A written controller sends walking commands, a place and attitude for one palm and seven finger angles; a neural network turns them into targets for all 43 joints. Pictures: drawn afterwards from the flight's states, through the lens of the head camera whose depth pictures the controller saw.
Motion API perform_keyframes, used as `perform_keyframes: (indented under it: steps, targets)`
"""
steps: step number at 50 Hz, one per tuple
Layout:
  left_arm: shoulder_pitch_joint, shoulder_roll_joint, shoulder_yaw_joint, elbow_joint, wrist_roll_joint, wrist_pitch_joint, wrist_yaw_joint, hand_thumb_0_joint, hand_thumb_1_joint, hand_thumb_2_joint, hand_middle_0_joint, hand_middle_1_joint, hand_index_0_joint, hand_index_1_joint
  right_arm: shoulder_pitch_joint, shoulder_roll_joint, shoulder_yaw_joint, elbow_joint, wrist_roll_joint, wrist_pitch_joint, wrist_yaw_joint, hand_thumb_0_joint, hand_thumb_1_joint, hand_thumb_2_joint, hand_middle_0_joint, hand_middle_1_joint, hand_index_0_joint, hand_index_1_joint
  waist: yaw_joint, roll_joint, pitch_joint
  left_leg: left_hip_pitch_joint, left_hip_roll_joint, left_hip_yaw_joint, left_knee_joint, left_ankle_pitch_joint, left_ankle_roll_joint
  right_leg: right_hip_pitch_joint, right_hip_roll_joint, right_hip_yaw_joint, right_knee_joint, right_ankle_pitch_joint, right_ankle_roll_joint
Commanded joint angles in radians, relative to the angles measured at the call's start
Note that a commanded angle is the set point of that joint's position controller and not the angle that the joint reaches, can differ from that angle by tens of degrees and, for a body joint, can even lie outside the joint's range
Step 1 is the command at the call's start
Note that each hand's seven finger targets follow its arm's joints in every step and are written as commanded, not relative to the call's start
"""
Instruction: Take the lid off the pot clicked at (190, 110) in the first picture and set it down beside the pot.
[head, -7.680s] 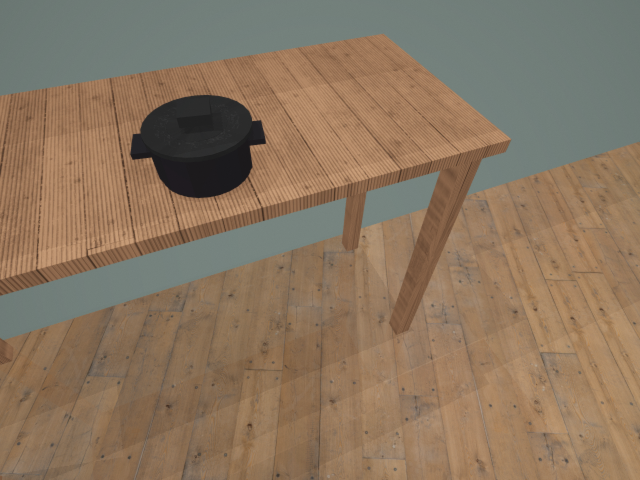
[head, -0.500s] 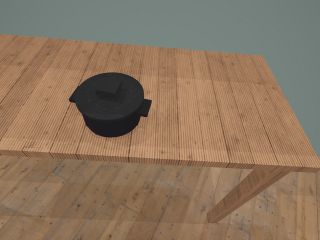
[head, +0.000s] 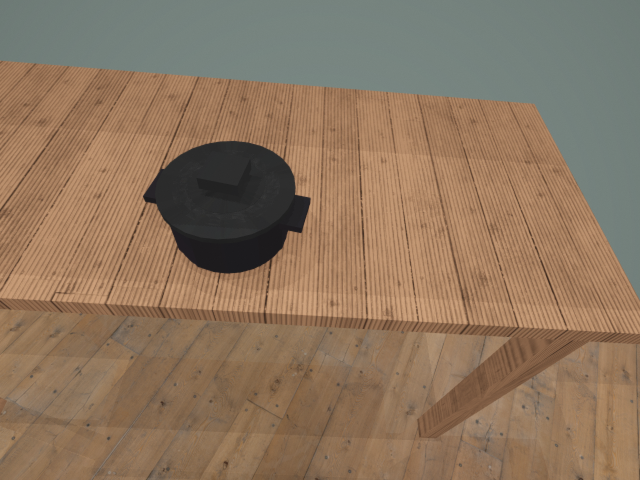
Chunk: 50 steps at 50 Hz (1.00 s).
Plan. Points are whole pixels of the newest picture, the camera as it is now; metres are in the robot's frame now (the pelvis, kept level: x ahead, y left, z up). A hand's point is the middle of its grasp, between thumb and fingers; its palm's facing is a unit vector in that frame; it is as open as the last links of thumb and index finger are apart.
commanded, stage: look again from close up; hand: left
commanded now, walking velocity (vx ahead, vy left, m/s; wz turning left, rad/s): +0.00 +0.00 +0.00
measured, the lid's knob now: (225, 173) +0.42 +0.15 +0.15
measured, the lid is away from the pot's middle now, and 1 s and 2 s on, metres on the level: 0.00 0.00 0.00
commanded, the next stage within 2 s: shuffle to correct the standing spot in 0.18 s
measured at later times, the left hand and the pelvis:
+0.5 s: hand out of the picture -0.03 +0.18 -0.19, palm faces +0.02 -0.99 -0.17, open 7.4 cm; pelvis -0.02 +0.01 +0.00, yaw +0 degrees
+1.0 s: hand out of the picture -0.08 +0.18 -0.18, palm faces +0.00 -0.99 -0.14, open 7.4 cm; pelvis -0.06 +0.02 +0.00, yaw -2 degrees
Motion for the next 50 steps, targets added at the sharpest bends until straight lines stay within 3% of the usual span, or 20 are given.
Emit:
perform_keyframes:
  steps: [1,14,19,23,26,30,31,34,36,37,38,39,40,41,42,44,46,47,49,50]
  targets:
    - [0.115,0.084,0.01,-0.012,-0.005,-0.009,0.007,0.0,0.9,0.9,-0.2,-0.3,-0.2,-0.3,0.064,-0.11,-0.019,-0.023,0.005,-0.019,-0.006,0.0,-0.9,-0.9,0.2,0.3,0.2,0.3,0.003,0.024,-0.025,0.123,0.213,-0.229,-0.082,0.193,-0.021,-0.108,-0.106,0.063,-0.061,0.14,-0.007]
    - [0.129,0.068,0.006,0.009,-0.004,-0.008,0.008,0.0,0.9,0.9,-0.2,-0.3,-0.2,-0.3,0.068,-0.108,-0.019,-0.008,0.005,-0.016,-0.006,0.0,-0.9,-0.9,0.2,0.3,0.2,0.3,-0.003,0.046,0.0,0.124,0.206,-0.228,-0.1,0.151,-0.026,-0.126,-0.113,0.067,-0.069,0.133,-0.007]
    - [0.118,0.093,0.018,-0.019,-0.005,0.004,0.015,0.0,0.9,0.9,-0.2,-0.3,-0.2,-0.3,0.054,-0.123,-0.03,-0.038,0.012,-0.016,-0.013,0.0,-0.9,-0.9,0.2,0.3,0.2,0.3,0.003,0.075,-0.037,0.162,0.235,-0.248,-0.085,0.42,-0.018,-0.141,-0.114,0.06,-0.013,0.178,0.004]
    - [0.106,0.103,0.03,-0.046,-0.004,0.014,0.018,0.0,0.9,0.9,-0.2,-0.3,-0.2,-0.3,0.047,-0.145,-0.047,-0.067,0.009,-0.003,-0.015,0.0,-0.9,-0.9,0.2,0.3,0.2,0.3,0.002,0.093,-0.093,0.214,0.279,-0.271,-0.066,0.549,0.01,-0.178,-0.098,0.033,0.059,0.077,0.017]
    - [0.092,0.11,0.038,-0.065,-0.002,0.028,0.015,0.0,0.9,0.9,-0.2,-0.3,-0.2,-0.3,0.03,-0.156,-0.059,-0.094,0.005,0.007,-0.013,0.0,-0.9,-0.9,0.2,0.3,0.2,0.3,0.005,0.09,-0.12,0.168,0.331,-0.3,-0.094,0.509,0.061,-0.192,-0.083,0.027,0.217,-0.094,0.021]
    - [0.088,0.106,0.053,-0.078,0.006,0.052,0.011,0.0,0.9,0.9,-0.2,-0.3,-0.2,-0.3,-0.044,-0.178,-0.077,-0.14,-0.009,0.028,-0.004,0.0,-0.9,-0.9,0.2,0.3,0.2,0.3,0.02,0.098,-0.126,-0.007,0.367,-0.323,-0.159,0.192,0.102,-0.203,-0.068,0.047,0.446,-0.167,0.018]
    - [0.093,0.098,0.048,-0.079,0.008,0.05,0.01,0.0,0.9,0.9,-0.2,-0.3,-0.2,-0.3,-0.057,-0.17,-0.075,-0.148,-0.01,0.025,0.002,0.0,-0.9,-0.9,0.2,0.3,0.2,0.3,0.027,0.054,-0.134,-0.049,0.356,-0.316,-0.186,0.059,0.094,-0.169,-0.07,0.043,0.437,-0.158,0.015]
    - [0.14,0.079,0.035,-0.068,0.013,0.044,0.003,0.0,0.9,0.9,-0.2,-0.3,-0.2,-0.3,-0.07,-0.177,-0.081,-0.142,-0.012,0.03,0.016,0.0,-0.9,-0.9,0.2,0.3,0.2,0.3,0.038,0.084,-0.117,-0.123,0.287,-0.259,-0.25,-0.315,0.015,-0.092,-0.056,-0.026,0.229,-0.112,0.009]
    - [0.2,0.091,0.033,-0.045,0.016,0.032,0.001,0.0,0.9,0.9,-0.2,-0.3,-0.2,-0.3,-0.059,-0.163,-0.081,-0.13,-0.008,0.039,0.022,0.0,-0.9,-0.9,0.2,0.3,0.2,0.3,0.051,0.041,-0.079,-0.179,0.219,-0.214,-0.198,-0.422,-0.039,-0.02,-0.048,-0.034,0.011,-0.064,-0.004]
    - [0.209,0.109,0.033,-0.045,0.023,0.031,0.002,0.0,0.9,0.9,-0.2,-0.3,-0.2,-0.3,-0.054,-0.145,-0.082,-0.131,-0.005,0.048,0.026,0.0,-0.9,-0.9,0.2,0.3,0.2,0.3,0.042,-0.039,-0.034,-0.185,0.138,-0.134,-0.087,-0.429,-0.081,-0.084,-0.104,0.041,-0.109,-0.167,-0.029]
    - [0.183,0.148,0.037,-0.064,0.027,0.03,0.003,0.0,0.9,0.9,-0.2,-0.3,-0.2,-0.3,-0.033,-0.111,-0.081,-0.139,-0.004,0.06,0.028,0.0,-0.9,-0.9,0.2,0.3,0.2,0.3,0.016,-0.16,-0.001,-0.174,0.053,-0.062,0.127,-0.362,-0.114,-0.219,-0.221,0.224,-0.236,-0.372,-0.09]
    - [0.06,0.194,0.04,-0.109,0.023,0.024,0.005,0.0,0.9,0.9,-0.2,-0.3,-0.2,-0.3,-0.012,-0.109,-0.09,-0.139,-0.013,0.067,0.028,0.0,-0.9,-0.9,0.2,0.3,0.2,0.3,-0.02,-0.23,0.037,-0.128,0.032,-0.013,0.415,-0.238,-0.14,-0.386,-0.356,0.364,-0.343,-0.47,-0.176]
    - [-0.064,0.191,0.044,-0.148,0.017,0.007,0.008,0.0,0.9,0.9,-0.2,-0.3,-0.2,-0.3,-0.008,-0.127,-0.095,-0.13,-0.018,0.062,0.036,0.0,-0.9,-0.9,0.2,0.3,0.2,0.3,-0.046,-0.198,0.089,-0.15,0.077,-0.05,0.56,-0.205,-0.128,-0.441,-0.366,0.363,-0.347,-0.374,-0.185]
    - [-0.085,0.192,0.047,-0.165,0.012,-0.005,0.009,0.0,0.9,0.9,-0.2,-0.3,-0.2,-0.3,0.031,-0.113,-0.093,-0.127,-0.016,0.057,0.037,0.0,-0.9,-0.9,0.2,0.3,0.2,0.3,-0.067,-0.159,0.063,-0.176,0.081,-0.059,0.612,-0.185,-0.122,-0.39,-0.35,0.338,-0.319,-0.266,-0.185]
    - [-0.078,0.184,0.048,-0.168,0.013,-0.015,0.004,0.0,0.9,0.9,-0.2,-0.3,-0.2,-0.3,0.034,-0.113,-0.09,-0.131,-0.015,0.047,0.043,0.0,-0.9,-0.9,0.2,0.3,0.2,0.3,-0.065,-0.076,0.078,-0.219,0.095,-0.049,0.638,-0.182,-0.119,-0.347,-0.331,0.283,-0.277,-0.18,-0.182]
    - [-0.001,0.186,0.054,-0.145,0.021,-0.034,-0.005,0.0,0.9,0.9,-0.2,-0.3,-0.2,-0.3,0.021,-0.092,-0.078,-0.151,-0.008,0.019,0.049,0.0,-0.9,-0.9,0.2,0.3,0.2,0.3,-0.029,-0.017,0.066,-0.258,0.106,-0.019,0.524,-0.208,-0.114,-0.214,-0.3,0.212,-0.204,-0.051,-0.166]
    - [0.069,0.197,0.063,-0.122,0.026,-0.035,-0.011,0.0,0.9,0.9,-0.2,-0.3,-0.2,-0.3,-0.015,-0.069,-0.072,-0.165,-0.002,-0.002,0.046,0.0,-0.9,-0.9,0.2,0.3,0.2,0.3,0.016,-0.037,0.047,-0.233,0.1,0.016,0.314,-0.248,-0.118,-0.112,-0.291,0.185,-0.134,0.104,-0.159]
    - [0.101,0.19,0.06,-0.112,0.025,-0.032,-0.01,0.0,0.9,0.9,-0.2,-0.3,-0.2,-0.3,-0.014,-0.062,-0.063,-0.164,-0.001,-0.008,0.038,0.0,-0.9,-0.9,0.2,0.3,0.2,0.3,0.024,-0.035,0.031,-0.161,0.096,0.024,0.172,-0.24,-0.117,-0.104,-0.282,0.181,-0.078,0.212,-0.15]
    - [0.098,0.171,0.058,-0.102,0.013,-0.019,-0.01,0.0,0.9,0.9,-0.2,-0.3,-0.2,-0.3,0.094,-0.052,-0.053,-0.119,0.004,-0.024,0.024,0.0,-0.9,-0.9,0.2,0.3,0.2,0.3,-0.002,-0.043,-0.033,0.055,0.084,0.01,-0.097,-0.066,-0.105,-0.117,-0.179,0.083,0.087,0.318,-0.077]
    - [0.099,0.136,0.05,-0.111,0.004,-0.017,-0.013,0.0,0.9,0.9,-0.2,-0.3,-0.2,-0.3,0.13,-0.101,-0.061,-0.105,0.005,-0.032,0.017,0.0,-0.9,-0.9,0.2,0.3,0.2,0.3,-0.008,0.068,-0.074,0.185,0.179,-0.085,-0.114,0.124,-0.068,-0.201,-0.113,0.023,0.191,0.279,-0.032]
